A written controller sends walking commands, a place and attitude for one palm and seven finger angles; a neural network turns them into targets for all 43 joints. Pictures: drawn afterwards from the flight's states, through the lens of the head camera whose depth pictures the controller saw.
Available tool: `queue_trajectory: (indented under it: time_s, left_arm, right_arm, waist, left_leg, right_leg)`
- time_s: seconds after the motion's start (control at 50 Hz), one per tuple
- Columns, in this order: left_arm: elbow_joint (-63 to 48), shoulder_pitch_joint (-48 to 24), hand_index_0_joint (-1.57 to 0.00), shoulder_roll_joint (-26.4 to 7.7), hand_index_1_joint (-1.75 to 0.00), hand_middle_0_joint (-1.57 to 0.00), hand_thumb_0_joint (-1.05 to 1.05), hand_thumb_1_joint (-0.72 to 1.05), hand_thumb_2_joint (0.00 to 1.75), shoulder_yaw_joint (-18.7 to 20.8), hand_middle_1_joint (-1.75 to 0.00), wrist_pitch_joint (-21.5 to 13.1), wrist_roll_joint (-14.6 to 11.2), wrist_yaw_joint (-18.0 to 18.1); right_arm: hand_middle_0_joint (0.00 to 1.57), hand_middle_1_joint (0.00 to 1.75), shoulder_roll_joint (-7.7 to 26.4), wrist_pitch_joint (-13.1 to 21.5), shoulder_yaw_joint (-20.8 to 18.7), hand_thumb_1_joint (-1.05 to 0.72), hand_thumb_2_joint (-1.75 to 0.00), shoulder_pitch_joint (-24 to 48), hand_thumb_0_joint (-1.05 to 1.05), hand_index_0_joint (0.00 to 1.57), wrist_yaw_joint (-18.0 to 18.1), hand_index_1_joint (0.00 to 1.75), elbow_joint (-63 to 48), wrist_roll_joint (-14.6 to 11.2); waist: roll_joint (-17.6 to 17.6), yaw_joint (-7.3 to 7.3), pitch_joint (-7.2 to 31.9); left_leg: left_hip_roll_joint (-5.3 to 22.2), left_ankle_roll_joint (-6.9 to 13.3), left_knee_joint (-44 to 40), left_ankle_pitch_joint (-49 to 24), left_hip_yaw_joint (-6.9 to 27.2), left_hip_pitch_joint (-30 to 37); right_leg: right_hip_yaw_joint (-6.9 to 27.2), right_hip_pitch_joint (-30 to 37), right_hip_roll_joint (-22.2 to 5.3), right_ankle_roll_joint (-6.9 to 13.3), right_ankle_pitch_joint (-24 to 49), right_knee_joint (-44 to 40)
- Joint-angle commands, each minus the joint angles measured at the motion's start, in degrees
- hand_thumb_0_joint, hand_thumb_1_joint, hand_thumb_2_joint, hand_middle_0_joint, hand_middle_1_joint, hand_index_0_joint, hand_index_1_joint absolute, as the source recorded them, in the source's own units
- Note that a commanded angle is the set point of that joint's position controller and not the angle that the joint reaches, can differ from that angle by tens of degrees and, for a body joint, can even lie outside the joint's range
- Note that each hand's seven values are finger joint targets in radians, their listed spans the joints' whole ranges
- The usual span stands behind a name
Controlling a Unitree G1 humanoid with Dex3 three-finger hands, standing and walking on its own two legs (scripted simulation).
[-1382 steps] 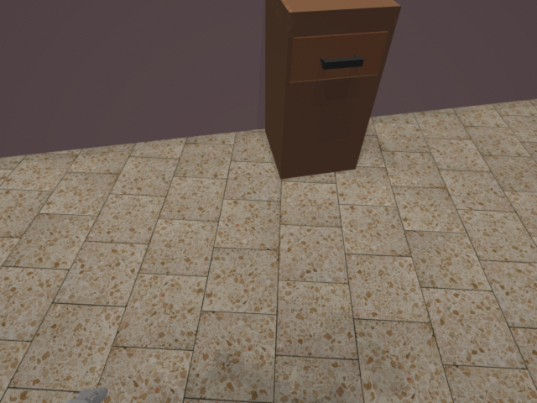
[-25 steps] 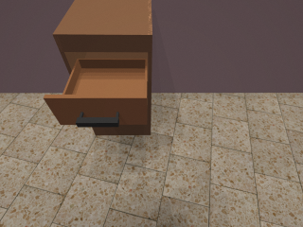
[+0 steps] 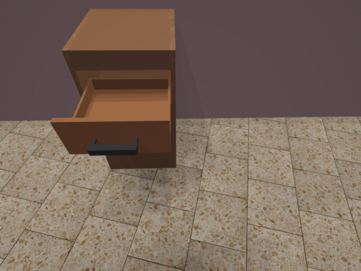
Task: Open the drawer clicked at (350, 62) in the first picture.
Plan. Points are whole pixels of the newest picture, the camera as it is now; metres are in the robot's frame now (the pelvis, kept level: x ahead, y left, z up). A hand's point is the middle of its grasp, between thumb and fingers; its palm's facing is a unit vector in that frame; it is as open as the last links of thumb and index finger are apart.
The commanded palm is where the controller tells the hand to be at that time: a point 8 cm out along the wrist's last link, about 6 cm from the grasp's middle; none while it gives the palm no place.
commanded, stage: let the arm hang, fingers relaxed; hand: left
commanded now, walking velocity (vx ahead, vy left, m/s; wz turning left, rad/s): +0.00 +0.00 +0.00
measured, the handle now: (114, 144) +0.52 +0.26 -0.12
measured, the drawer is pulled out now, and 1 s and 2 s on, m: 0.30 0.30 0.30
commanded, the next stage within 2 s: look to check the result in 0.02 s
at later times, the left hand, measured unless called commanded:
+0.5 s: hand out of the picture -0.02 +0.14 -0.18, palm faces +0.05 -0.98 -0.18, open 7.4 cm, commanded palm none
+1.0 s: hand out of the picture +0.01 +0.15 -0.17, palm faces +0.04 -0.98 -0.20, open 7.4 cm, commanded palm none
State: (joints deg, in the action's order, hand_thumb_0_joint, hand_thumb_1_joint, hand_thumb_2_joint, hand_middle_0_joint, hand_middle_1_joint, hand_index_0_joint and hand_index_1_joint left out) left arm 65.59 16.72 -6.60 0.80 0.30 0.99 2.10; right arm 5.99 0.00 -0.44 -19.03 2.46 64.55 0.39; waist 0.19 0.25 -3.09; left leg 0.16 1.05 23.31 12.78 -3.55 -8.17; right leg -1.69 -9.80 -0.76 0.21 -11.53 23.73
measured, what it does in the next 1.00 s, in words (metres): stands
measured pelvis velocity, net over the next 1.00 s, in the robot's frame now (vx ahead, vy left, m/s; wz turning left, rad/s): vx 0.01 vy -0.02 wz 0.00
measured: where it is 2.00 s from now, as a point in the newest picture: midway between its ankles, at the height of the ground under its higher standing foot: outside the picture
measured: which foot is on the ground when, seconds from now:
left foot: down 0.00-1.00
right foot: down 0.00-1.00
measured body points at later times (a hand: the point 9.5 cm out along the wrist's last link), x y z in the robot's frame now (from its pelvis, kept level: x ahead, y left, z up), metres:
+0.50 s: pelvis +0.00 -0.02 +0.00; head +0.02 -0.02 +0.45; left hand -0.02 +0.20 -0.16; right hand -0.03 -0.22 -0.17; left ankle +0.00 +0.11 -0.74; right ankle +0.02 -0.12 -0.74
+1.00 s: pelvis +0.01 -0.02 +0.00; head +0.03 -0.03 +0.45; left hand +0.01 +0.20 -0.16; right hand -0.01 -0.24 -0.16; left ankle +0.00 +0.11 -0.74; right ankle +0.02 -0.12 -0.74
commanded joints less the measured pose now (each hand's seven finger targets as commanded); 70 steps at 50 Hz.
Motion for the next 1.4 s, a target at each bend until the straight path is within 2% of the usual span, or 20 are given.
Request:
queue_trajectory:
  time_s: [0.0, 0.16, 0.26, 0.38, 0.54, 0.7, 0.76, 0.82, 0.88, 1.02, 1.16, 1.28, 1.34, 1.38]
  left_arm:
    - [-0.73, 4.67, -0.20, -5.71, -0.30, -0.20, 0.00, 0.90, 0.90, 0.88, -0.30, -0.58, -0.19, 0.23]
    - [-0.65, 4.66, -0.20, -5.85, -0.30, -0.20, 0.00, 0.90, 0.90, 0.90, -0.30, -0.83, -0.28, 0.32]
    - [-0.68, 4.57, -0.20, -6.11, -0.30, -0.20, 0.00, 0.90, 0.90, 0.90, -0.30, -0.87, -0.27, 0.37]
    - [-0.90, 4.29, -0.20, -6.25, -0.30, -0.20, 0.00, 0.90, 0.90, 0.96, -0.30, -0.91, -0.31, 0.37]
    - [-1.12, 3.98, -0.20, -6.43, -0.30, -0.20, 0.00, 0.90, 0.90, 1.16, -0.30, -1.14, -0.26, 0.39]
    - [-1.22, 2.99, -0.20, -6.98, -0.30, -0.20, 0.00, 0.90, 0.90, 1.32, -0.30, -1.28, -0.35, 0.33]
    - [-1.16, 2.63, -0.20, -7.23, -0.30, -0.20, 0.00, 0.90, 0.90, 1.34, -0.30, -1.32, -0.33, 0.37]
    - [-1.09, 2.20, -0.20, -7.27, -0.30, -0.20, 0.00, 0.90, 0.90, 1.35, -0.30, -1.24, -0.37, 0.31]
    - [-1.20, 2.09, -0.20, -7.51, -0.30, -0.20, 0.00, 0.90, 0.90, 1.38, -0.30, -1.25, -0.34, 0.32]
    - [-1.25, 1.63, -0.20, -7.96, -0.30, -0.20, 0.00, 0.90, 0.90, 1.42, -0.30, -1.34, -0.39, 0.25]
    - [-1.23, 1.52, -0.20, -8.22, -0.30, -0.20, 0.00, 0.90, 0.90, 1.37, -0.30, -1.44, -0.35, 0.30]
    - [-1.26, 1.22, -0.20, -8.47, -0.30, -0.20, 0.00, 0.90, 0.90, 1.53, -0.30, -1.52, -0.37, 0.28]
    - [-1.18, 1.43, -0.20, -8.66, -0.30, -0.20, 0.00, 0.90, 0.90, 1.51, -0.30, -1.60, -0.35, 0.30]
    - [-1.25, 0.88, -0.20, -8.80, -0.30, -0.20, 0.00, 0.90, 0.90, 1.55, -0.30, -1.63, -0.40, 0.30]
  right_arm:
    - [0.20, 0.30, 4.44, 0.36, -0.75, -0.90, -0.90, -5.39, 0.00, 0.20, 0.10, 0.30, -0.77, 0.17]
    - [0.20, 0.30, 4.48, 0.28, -0.92, -0.90, -0.90, -5.59, 0.00, 0.20, 0.13, 0.30, -0.60, 0.08]
    - [0.20, 0.30, 4.35, 0.06, -0.99, -0.90, -0.90, -5.28, 0.00, 0.20, 0.02, 0.30, -0.40, 0.10]
    - [0.20, 0.30, 4.39, -0.04, -1.09, -0.90, -0.90, -5.00, 0.00, 0.20, -0.01, 0.30, -0.35, 0.23]
    - [0.20, 0.30, 4.95, 0.11, -1.35, -0.90, -0.90, -3.98, 0.00, 0.20, 0.04, 0.30, -0.70, 0.10]
    - [0.20, 0.30, 5.20, 0.34, -1.36, -0.90, -0.90, -3.29, 0.00, 0.20, 0.12, 0.30, -0.45, 0.21]
    - [0.20, 0.30, 5.26, 0.32, -1.37, -0.90, -0.90, -3.26, 0.00, 0.20, 0.12, 0.30, -0.40, 0.15]
    - [0.20, 0.30, 5.53, 0.27, -1.29, -0.90, -0.90, -2.59, 0.00, 0.20, 0.12, 0.30, -0.29, 0.21]
    - [0.20, 0.30, 5.70, 0.23, -1.38, -0.90, -0.90, -2.61, 0.00, 0.20, 0.07, 0.30, -0.35, 0.22]
    - [0.20, 0.30, 6.43, 0.41, -1.35, -0.90, -0.90, -1.73, 0.00, 0.20, 0.12, 0.30, -0.37, 0.20]
    - [0.20, 0.30, 6.62, 0.22, -1.42, -0.90, -0.90, -1.69, 0.00, 0.20, 0.05, 0.30, -0.41, 0.21]
    - [0.20, 0.30, 6.72, 0.47, -1.38, -0.90, -0.90, -1.49, 0.00, 0.20, 0.13, 0.30, -0.28, 0.24]
    - [0.20, 0.30, 7.12, 0.42, -1.49, -0.90, -0.90, -1.15, 0.00, 0.20, 0.16, 0.30, -0.52, 0.07]
    - [0.20, 0.30, 7.14, 0.45, -1.44, -0.90, -0.90, -1.38, 0.00, 0.20, 0.18, 0.30, -0.34, 0.20]
  waist:
    - [0.71, 0.05, -3.91]
    - [0.63, 0.24, -2.80]
    - [-0.39, 0.17, -4.12]
    - [0.73, 0.26, -3.75]
    - [-0.21, 0.20, -3.14]
    - [0.85, 0.11, -1.95]
    - [0.01, 0.23, -1.74]
    - [0.94, 0.13, -2.87]
    - [0.10, 0.18, -2.32]
    - [1.18, 0.08, -1.57]
    - [0.02, 0.27, -1.77]
    - [1.00, 0.16, -0.53]
    - [-0.42, 0.11, -0.93]
    - [0.27, 0.25, -0.67]
  left_leg:
    - [5.12, 1.30, -5.59, -0.12, 5.93, -3.46]
    - [5.44, 1.05, -4.85, -1.85, 5.55, -2.23]
    - [5.32, 0.87, -4.73, -0.93, 5.21, -2.65]
    - [5.13, 0.70, -4.49, -0.69, 4.96, -2.33]
    - [5.56, 0.55, -4.31, -2.21, 5.02, -1.30]
    - [5.61, 0.40, -4.52, -4.24, 4.82, -0.91]
    - [5.81, 0.39, -4.53, -4.95, 4.82, -0.58]
    - [5.66, 0.26, -4.95, -4.03, 4.77, -0.95]
    - [5.73, 0.28, -4.91, -3.86, 4.79, -0.55]
    - [5.85, 0.18, -5.09, -4.79, 4.69, 0.10]
    - [5.98, 0.15, -5.02, -4.11, 4.50, 0.49]
    - [6.10, 0.11, -5.07, -6.45, 4.52, 0.96]
    - [6.23, 0.03, -5.01, -6.50, 4.38, 1.35]
    - [6.17, 0.00, -5.19, -6.60, 4.36, 1.08]
  right_leg:
    - [3.98, -2.71, -3.98, 2.16, 0.01, -5.28]
    - [4.28, -2.49, -4.10, 2.37, 0.89, -5.60]
    - [4.42, -3.29, -4.23, 2.45, -0.70, -6.39]
    - [5.12, -3.60, -4.15, 2.57, -1.70, -6.89]
    - [5.26, -3.63, -3.94, 2.62, 0.19, -6.70]
    - [5.07, -1.59, -4.22, 2.69, 3.34, -6.39]
    - [4.81, -1.18, -4.31, 2.68, 4.46, -6.31]
    - [5.05, -1.72, -4.26, 2.69, 3.20, -6.73]
    - [5.28, -1.62, -4.17, 2.66, 2.83, -6.91]
    - [5.35, -1.01, -4.29, 2.72, 4.54, -6.73]
    - [5.54, -1.44, -4.28, 2.69, 3.64, -7.41]
    - [5.39, -0.03, -4.38, 2.79, 7.20, -6.60]
    - [5.39, -0.58, -4.35, 2.75, 8.16, -6.60]
    - [5.42, 0.27, -4.44, 2.80, 8.46, -6.65]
